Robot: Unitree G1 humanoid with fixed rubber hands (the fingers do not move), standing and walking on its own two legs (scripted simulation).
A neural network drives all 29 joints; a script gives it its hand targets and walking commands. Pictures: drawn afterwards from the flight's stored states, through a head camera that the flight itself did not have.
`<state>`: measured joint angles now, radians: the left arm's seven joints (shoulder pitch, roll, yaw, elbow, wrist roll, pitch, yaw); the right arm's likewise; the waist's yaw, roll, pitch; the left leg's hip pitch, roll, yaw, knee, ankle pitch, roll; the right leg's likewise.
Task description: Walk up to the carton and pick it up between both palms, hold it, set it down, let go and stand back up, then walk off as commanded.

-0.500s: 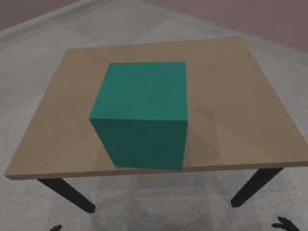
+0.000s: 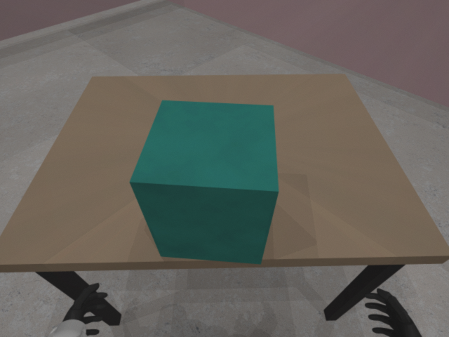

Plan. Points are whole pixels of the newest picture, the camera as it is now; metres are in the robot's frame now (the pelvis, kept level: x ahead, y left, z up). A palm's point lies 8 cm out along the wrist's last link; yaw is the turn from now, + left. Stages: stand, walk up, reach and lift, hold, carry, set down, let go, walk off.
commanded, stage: reach and lift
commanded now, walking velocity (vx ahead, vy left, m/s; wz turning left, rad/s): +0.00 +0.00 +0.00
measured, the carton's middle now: (213, 185) +0.38 +0.06 +0.05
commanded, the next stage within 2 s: none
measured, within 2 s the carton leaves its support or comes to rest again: neither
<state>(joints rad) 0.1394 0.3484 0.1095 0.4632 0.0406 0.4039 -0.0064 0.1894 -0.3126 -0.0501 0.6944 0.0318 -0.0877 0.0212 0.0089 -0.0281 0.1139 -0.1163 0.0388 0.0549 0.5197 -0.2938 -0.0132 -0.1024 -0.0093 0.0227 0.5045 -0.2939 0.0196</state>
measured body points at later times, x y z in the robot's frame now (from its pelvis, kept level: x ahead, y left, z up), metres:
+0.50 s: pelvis +0.00 +0.01 +0.01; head -0.01 +0.01 +0.46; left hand +0.17 +0.28 -0.04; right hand +0.15 -0.21 -0.04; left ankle +0.00 +0.12 -0.74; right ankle +0.00 -0.13 -0.74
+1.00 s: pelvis +0.01 +0.01 +0.01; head +0.00 +0.02 +0.46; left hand +0.17 +0.28 +0.01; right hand +0.18 -0.16 +0.00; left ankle +0.00 +0.12 -0.74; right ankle +0.00 -0.13 -0.74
